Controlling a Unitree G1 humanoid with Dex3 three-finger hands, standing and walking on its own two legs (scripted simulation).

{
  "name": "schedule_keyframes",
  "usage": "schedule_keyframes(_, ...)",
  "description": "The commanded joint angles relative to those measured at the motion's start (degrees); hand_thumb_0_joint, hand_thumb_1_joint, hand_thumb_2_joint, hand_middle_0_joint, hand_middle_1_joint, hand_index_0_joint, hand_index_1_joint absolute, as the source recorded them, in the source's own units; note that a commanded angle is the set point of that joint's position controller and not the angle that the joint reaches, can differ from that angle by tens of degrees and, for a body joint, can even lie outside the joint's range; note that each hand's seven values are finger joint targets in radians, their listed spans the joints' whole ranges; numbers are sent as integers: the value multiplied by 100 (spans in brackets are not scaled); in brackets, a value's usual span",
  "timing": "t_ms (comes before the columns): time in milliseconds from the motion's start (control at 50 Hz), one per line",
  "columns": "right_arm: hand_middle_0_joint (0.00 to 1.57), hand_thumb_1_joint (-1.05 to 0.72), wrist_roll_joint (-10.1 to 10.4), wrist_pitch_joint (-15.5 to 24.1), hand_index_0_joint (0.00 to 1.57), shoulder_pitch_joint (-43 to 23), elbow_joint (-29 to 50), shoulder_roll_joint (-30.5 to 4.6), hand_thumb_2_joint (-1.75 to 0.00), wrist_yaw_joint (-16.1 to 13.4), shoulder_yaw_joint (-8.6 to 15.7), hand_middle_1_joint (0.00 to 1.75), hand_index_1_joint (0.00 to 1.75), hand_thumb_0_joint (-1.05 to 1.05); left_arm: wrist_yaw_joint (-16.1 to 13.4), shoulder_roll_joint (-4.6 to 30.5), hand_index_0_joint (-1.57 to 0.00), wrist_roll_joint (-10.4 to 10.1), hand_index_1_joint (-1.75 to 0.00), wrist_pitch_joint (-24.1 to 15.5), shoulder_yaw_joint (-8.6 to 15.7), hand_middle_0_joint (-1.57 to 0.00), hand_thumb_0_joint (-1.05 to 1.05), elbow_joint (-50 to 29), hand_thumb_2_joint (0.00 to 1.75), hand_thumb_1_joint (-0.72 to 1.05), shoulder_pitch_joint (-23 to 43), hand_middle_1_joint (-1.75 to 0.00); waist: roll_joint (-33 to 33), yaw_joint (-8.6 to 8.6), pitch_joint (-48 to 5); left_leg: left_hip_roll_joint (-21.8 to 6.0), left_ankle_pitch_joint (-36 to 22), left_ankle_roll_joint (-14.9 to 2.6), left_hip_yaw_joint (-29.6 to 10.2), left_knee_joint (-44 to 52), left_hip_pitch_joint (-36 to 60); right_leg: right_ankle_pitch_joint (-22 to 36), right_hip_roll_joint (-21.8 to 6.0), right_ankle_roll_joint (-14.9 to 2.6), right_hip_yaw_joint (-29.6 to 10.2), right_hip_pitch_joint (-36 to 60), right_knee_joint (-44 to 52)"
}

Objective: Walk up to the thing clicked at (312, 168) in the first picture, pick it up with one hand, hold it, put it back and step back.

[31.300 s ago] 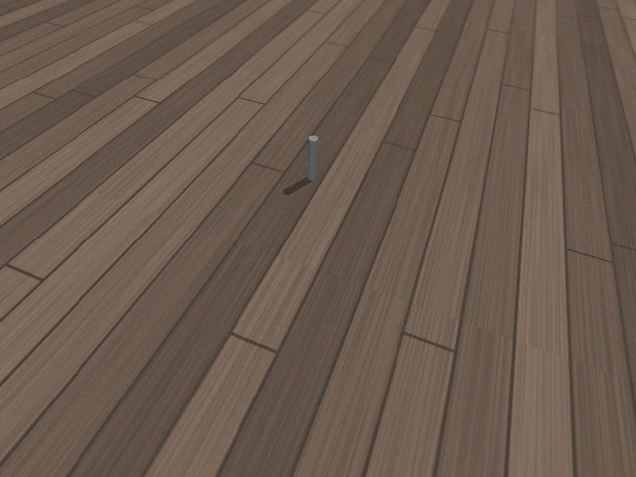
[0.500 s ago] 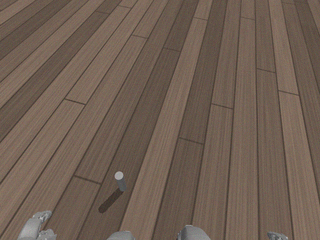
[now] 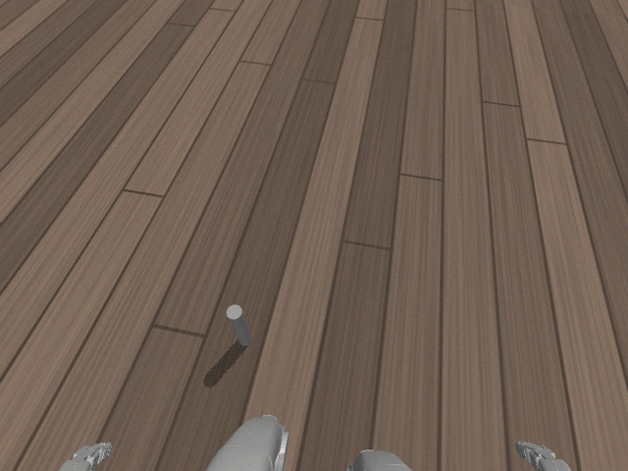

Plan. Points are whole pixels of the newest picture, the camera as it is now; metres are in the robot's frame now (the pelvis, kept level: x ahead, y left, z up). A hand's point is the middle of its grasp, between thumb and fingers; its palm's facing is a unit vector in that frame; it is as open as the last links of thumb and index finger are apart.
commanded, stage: step back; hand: left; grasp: from the side
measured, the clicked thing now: (240, 326) +0.51 +0.23 -0.64
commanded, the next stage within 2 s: none
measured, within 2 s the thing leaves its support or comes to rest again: neither
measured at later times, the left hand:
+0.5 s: hand out of the picture -0.04 +0.26 -0.15, palm faces -0.01 -0.92 -0.39, open 7.4 cm
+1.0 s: hand out of the picture -0.18 +0.24 -0.14, palm faces +0.07 -0.91 -0.40, open 7.4 cm
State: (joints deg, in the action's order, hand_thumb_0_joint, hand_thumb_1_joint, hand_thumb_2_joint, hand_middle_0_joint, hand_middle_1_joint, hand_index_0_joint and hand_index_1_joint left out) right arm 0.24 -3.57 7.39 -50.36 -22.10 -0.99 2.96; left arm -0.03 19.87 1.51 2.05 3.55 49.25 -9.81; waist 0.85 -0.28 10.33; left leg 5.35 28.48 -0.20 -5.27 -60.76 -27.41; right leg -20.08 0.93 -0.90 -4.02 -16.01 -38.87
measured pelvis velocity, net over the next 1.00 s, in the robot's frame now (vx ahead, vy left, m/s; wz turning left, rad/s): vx -0.30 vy -0.04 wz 0.08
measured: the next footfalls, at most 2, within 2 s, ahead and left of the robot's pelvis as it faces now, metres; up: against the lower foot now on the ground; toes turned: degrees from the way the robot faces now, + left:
left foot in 0.18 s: -0.03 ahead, +0.12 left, +0.00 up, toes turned +1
right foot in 0.56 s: -0.16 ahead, -0.15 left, +0.00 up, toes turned +2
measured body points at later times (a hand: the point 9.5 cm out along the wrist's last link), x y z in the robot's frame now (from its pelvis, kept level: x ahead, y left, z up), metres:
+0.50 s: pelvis -0.14 -0.01 +0.00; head -0.07 +0.01 +0.44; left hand -0.04 +0.31 -0.12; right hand -0.01 -0.32 -0.10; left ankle -0.07 +0.12 -0.72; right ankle -0.18 -0.15 -0.68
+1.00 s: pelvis -0.30 -0.04 +0.00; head -0.24 -0.03 +0.44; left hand -0.19 +0.28 -0.11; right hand -0.21 -0.35 -0.12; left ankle -0.28 +0.08 -0.72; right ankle -0.26 -0.16 -0.67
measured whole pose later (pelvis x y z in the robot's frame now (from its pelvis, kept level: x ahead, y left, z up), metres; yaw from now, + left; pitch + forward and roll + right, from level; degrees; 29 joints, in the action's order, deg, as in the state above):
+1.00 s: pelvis -0.30 -0.04 +0.00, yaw +4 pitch -3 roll +1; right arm -1.7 -2.0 11.0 -50.1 -20.7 -0.4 2.1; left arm -1.3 22.7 0.6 4.1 4.1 45.3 -5.6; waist -2.1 0.4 11.3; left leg 1.5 18.4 -0.8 -1.7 -38.4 -16.9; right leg -30.9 3.7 -1.0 -6.0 -27.7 -61.1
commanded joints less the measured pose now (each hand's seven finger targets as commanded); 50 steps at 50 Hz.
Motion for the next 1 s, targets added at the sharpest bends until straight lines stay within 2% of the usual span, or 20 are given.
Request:
schedule_keyframes(0, 20, -90, 32, 223, 20, 511, 301, -1134, -90, -87, 257, 30, 30, 0, -188, 1496, -20, 50, -30, -153, 460, -20, 0, -862, 90, 90, 762, -30, -1031, 149, -854, 87, 34, 91, -257, -636, 248, 2797, -1306, -1196, -1023, -82, 1303)
schedule_keyframes(80, 20, -90, -42, 287, 20, 426, 411, -1018, -90, -71, 220, 30, 30, 0, -197, 1415, -20, 71, -30, -71, 425, -20, 0, -860, 90, 90, 169, -30, -1176, -148, -1265, -316, 72, 55, 198, 1864, 276, 3154, -1298, -1065, -1010, 1282, 773)
schedule_keyframes(140, 20, -90, -158, 372, 20, 754, 271, -965, -90, -43, 293, 30, 30, 0, -128, 1480, -20, -56, -30, 36, 352, -20, 0, -927, 90, 90, 206, -30, -903, 53, -1405, -385, -1880, -43, 465, 3890, 1439, 2924, -1005, -679, -735, 818, 53)
schedule_keyframes(160, 20, -90, -255, 409, 20, 622, 366, -1248, -90, -44, 382, 30, 30, 0, -111, 1257, -20, -74, -30, 66, 294, -20, 0, -963, 90, 90, 23, -30, -259, -63, -1415, -1098, -2532, -264, -588, 3890, 1986, 1788, -614, -370, -581, -100, -310)
schedule_keyframes(180, 20, -90, -270, 395, 20, 360, 486, -1900, -90, 0, 509, 30, 30, 0, -118, 1108, -20, -112, -30, 53, 260, -20, 0, -1030, 90, 90, 114, -30, 1061, -16, -1279, -2316, -3350, -972, -2135, 4046, 2088, -473, 394, -75, -40, -1175, -1099)
schedule_keyframes(200, 20, -90, -249, 394, 20, 467, 535, -2090, -90, 18, 555, 30, 30, 0, -223, 1334, -20, -39, -30, 52, 396, -20, 0, -1033, 90, 90, 590, -30, 1124, 393, -1174, -2878, -3928, -1614, -2607, 4087, 1295, -1886, 472, 17, -509, -927, -2225)
schedule_keyframes(260, 20, -90, -230, 436, 20, -70, 541, -1471, -90, -81, 364, 30, 30, 0, -207, 1246, -20, -151, -30, 52, 391, -20, 0, -770, 90, 90, 258, -30, 524, -76, -1074, -2047, -4427, -1236, -1136, 3593, 1630, -1123, 544, -79, -895, -1313, -3351)
schedule_keyframes(420, 20, -90, -197, 389, 20, 387, 739, -1447, -90, -119, 430, 30, 30, 0, -93, 1235, -20, -43, -30, 12, 431, -20, 0, -792, 90, 90, 93, -30, 793, 262, -1265, -2101, -4077, -1525, -894, 3290, 2309, -1058, 256, 277, -315, -1097, -1917)
schedule_keyframes(500, 20, -90, -183, 264, 20, -29, 877, -1575, -90, -81, 435, 30, 30, 0, -35, 1097, -20, -22, -30, -63, 431, -20, 0, -420, 90, 90, -640, -30, 1019, -80, -1585, -1783, -3292, -1056, -508, 2825, 1533, 134, 70, 49, 351, 395, 830)
schedule_keyframes(520, 20, -90, -134, 222, 20, -73, 884, -1516, -90, -64, 407, 30, 30, 0, -38, 1112, -20, 13, -30, -91, 457, -20, 0, -301, 90, 90, -924, -30, 939, -194, -1633, -1642, -2912, -821, -402, 2632, 1188, 617, 97, -51, 420, 856, 1387)
schedule_keyframes(540, 20, -90, -103, 197, 20, 24, 884, -1278, -90, -50, 347, 30, 30, 0, -37, 1418, -20, 105, -30, -126, 537, -20, 0, -348, 90, 90, -816, -30, 322, -120, -1470, -1182, -1884, -462, -379, 2242, 214, 569, -330, -213, -474, 1193, 1441)
schedule_keyframes(560, 20, -90, -24, 218, 20, -101, 1034, -972, -90, -68, 269, 30, 30, 0, -24, 2041, -20, 89, -30, -133, 703, -20, 0, -529, 90, 90, -627, -30, -1285, -187, -1212, -53, -171, -69, 33, 1136, -676, 770, -1592, -850, -2247, 855, 1876)
schedule_keyframes(580, 20, -90, -68, 189, 20, -346, 986, -1158, -90, -163, 358, 30, 30, 0, -47, 2446, -20, 111, -30, -133, 731, -20, 0, -720, 90, 90, -272, -30, -1766, -424, -941, -7, 785, 51, -249, -381, -195, 1067, -2595, -1754, -3235, -600, 2201)
schedule_keyframes(640, 20, -90, 41, 203, 20, 340, 589, -1199, -90, -132, 334, 30, 30, 0, -140, 1667, -20, 73, -30, -159, 524, -20, 0, -904, 90, 90, 720, -30, -758, 225, -712, 168, -91, 26, -531, -1164, -114, 2282, -1537, -1155, -1185, -523, 1443)
schedule_keyframes(780, 20, -90, -102, 286, 20, 342, 612, -1017, -90, -92, 249, 30, 30, 0, -219, 1508, -20, 96, -30, -67, 455, -20, 0, -889, 90, 90, 32, -30, -1138, -263, -1184, -279, 115, 67, 222, 1685, 180, 3239, -1470, -1035, -876, 1209, 716)
schedule_keyframes(820, 20, -90, -134, 315, 20, 740, 449, -973, -90, -73, 285, 30, 30, 0, -181, 1559, -20, 1, -30, -10, 411, -20, 0, -941, 90, 90, 201, -30, -1097, -59, -1392, -301, -777, -22, 582, 2976, 892, 3166, -1348, -898, -723, 1064, 271)
schedule_keyframes(860, 20, -90, -219, 345, 20, 796, 410, -1269, -90, -71, 399, 30, 30, 0, -142, 1370, -20, -42, -30, 62, 301, -20, 0, -993, 90, 90, 31, -30, -450, -60, -1419, -963, -2171, -311, -422, 3691, 1832, 1885, -901, -401, -550, -150, -238)
schedule_keyframes(900, 20, -90, -217, 343, 20, 546, 587, -2176, -90, -11, 545, 30, 30, 0, -215, 1357, -20, -81, -30, 60, 401, -20, 0, -1075, 90, 90, 536, -30, 1237, 297, -1318, -2919, -3712, -1749, -2634, 4055, 1145, -1861, 270, 29, -78, -866, -2265)
schedule_keyframes(940, 20, -90, -225, 390, 20, 206, 547, -1706, -90, -73, 442, 30, 30, 0, -218, 1334, -20, -94, -30, 86, 416, -20, 0, -908, 90, 90, 499, -30, 431, 65, -1211, -2476, -4227, -1640, -1675, 3722, 1167, -1489, 394, -67, -793, -952, -3319)
schedule_keyframes(980, 20, -90, -238, 365, 20, -127, 644, -1482, -90, -113, 334, 30, 30, 0, -180, 1353, -20, -130, -30, 76, 417, -20, 0, -676, 90, 90, 73, -30, 590, -163, -1016, -2106, -4038, -1378, -964, 3515, 911, -1119, 394, -22, -518, -917, -3491)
